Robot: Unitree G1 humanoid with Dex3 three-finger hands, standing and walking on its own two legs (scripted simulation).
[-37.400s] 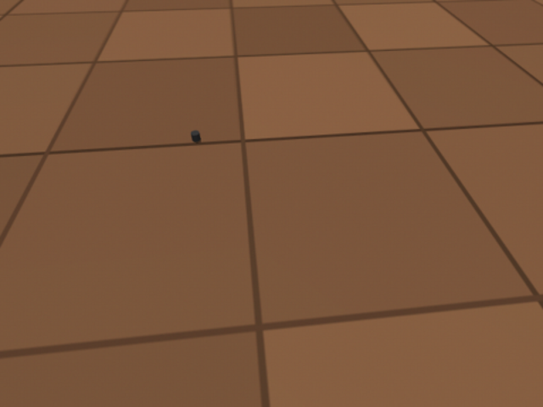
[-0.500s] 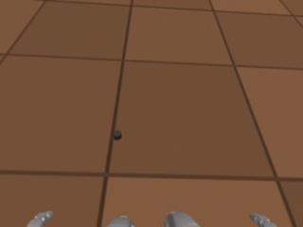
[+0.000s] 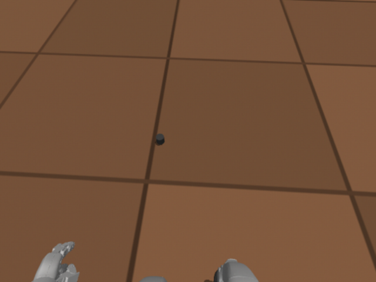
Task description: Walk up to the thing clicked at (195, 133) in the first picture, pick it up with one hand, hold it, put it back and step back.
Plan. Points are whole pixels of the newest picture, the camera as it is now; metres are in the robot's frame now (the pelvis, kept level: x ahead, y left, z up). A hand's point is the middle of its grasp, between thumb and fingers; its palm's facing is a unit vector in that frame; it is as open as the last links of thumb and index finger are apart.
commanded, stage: step back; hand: left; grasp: from above
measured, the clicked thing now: (160, 139) +0.94 +0.21 -0.72
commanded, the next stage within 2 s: stand in 1.46 s
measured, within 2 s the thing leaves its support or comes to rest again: neither
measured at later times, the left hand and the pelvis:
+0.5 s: hand out of the picture -0.09 +0.25 -0.13, palm faces -0.05 -0.91 -0.41, open 7.4 cm; pelvis -0.15 -0.02 +0.01, yaw -4 degrees
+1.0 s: hand out of the picture -0.08 +0.24 -0.12, palm faces +0.01 -0.93 -0.38, open 7.4 cm; pelvis -0.15 -0.03 +0.02, yaw -1 degrees
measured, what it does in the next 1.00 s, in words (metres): walks backwards: right foot, then left foot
